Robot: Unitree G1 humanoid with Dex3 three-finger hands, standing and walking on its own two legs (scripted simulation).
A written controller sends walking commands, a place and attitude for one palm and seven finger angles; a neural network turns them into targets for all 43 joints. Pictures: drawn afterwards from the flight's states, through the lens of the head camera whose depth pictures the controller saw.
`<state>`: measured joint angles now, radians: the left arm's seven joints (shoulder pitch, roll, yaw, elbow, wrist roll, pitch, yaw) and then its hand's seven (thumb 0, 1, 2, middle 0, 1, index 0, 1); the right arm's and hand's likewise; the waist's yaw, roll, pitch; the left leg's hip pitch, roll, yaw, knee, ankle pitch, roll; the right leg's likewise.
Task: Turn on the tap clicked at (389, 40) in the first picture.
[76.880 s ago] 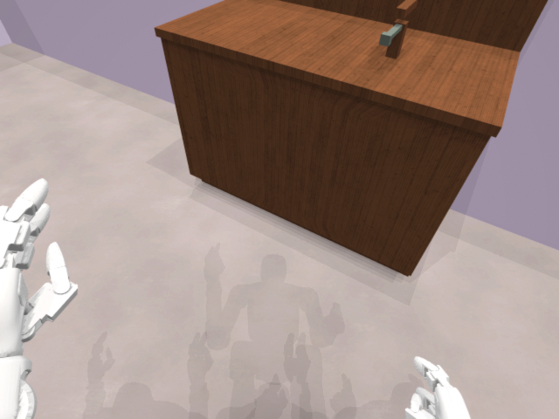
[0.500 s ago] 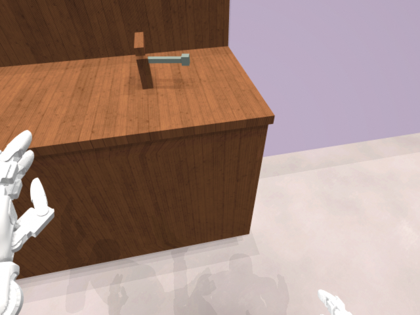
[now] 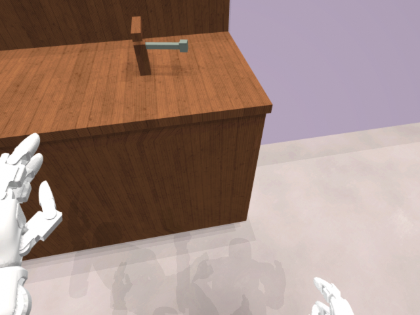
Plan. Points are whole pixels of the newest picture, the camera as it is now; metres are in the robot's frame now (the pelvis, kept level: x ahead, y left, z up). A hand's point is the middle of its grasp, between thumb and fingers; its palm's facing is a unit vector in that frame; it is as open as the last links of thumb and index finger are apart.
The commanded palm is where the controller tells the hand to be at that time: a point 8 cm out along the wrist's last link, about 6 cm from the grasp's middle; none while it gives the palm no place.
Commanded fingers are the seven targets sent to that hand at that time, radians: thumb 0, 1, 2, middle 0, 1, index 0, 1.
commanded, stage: stop stepping back and stand still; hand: left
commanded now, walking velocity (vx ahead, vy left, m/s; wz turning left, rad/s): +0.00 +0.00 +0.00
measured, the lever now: (183, 45) +0.84 +0.14 +0.13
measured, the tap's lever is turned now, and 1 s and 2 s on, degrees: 77 77 77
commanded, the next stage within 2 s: stand and check the lever's angle in 0.06 s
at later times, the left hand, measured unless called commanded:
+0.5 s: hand (55, 192) +0.25 +0.25 +0.17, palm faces +0.38 -0.84 -0.39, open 7.4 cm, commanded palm +0.20 +0.29 +0.19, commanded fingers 0.00 0.90 0.90 -0.20 -0.30 -0.20 -0.30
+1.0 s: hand (44, 189) +0.25 +0.27 +0.17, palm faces +0.38 -0.85 -0.36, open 7.4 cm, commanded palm +0.20 +0.31 +0.19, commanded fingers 0.00 0.90 0.90 -0.20 -0.30 -0.20 -0.30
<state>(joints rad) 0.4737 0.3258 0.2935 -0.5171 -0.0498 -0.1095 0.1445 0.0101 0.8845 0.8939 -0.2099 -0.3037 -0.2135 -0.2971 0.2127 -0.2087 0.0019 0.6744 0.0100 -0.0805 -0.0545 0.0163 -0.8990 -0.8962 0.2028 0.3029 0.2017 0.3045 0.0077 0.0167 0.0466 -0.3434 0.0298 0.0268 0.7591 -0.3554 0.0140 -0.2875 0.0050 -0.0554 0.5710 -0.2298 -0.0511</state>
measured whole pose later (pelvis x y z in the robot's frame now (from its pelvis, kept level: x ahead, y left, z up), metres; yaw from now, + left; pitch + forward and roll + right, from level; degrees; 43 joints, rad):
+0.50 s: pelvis +0.03 +0.01 +0.01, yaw -1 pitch -2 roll +0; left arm 0.49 0.35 0.31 -0.49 -0.07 -0.12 0.16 0.01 0.88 0.89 -0.21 -0.30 -0.21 -0.30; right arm 0.17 -0.21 0.00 0.60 0.01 -0.07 -0.07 0.02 -0.90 -0.90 0.20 0.30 0.20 0.30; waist 0.01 0.03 0.05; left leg -0.19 0.04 0.03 0.48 -0.25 -0.01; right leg -0.21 0.02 -0.05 0.46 -0.22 -0.03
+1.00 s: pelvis +0.04 +0.04 +0.01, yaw -1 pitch -1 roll -1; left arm 0.48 0.34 0.31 -0.47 -0.06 -0.11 0.16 0.01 0.89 0.89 -0.21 -0.30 -0.21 -0.30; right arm 0.18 -0.21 0.01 0.61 0.01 -0.05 -0.07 0.02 -0.90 -0.90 0.20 0.30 0.20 0.30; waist 0.01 0.02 0.03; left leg -0.18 0.02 0.06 0.45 -0.24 0.02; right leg -0.19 0.00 -0.02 0.40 -0.19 0.01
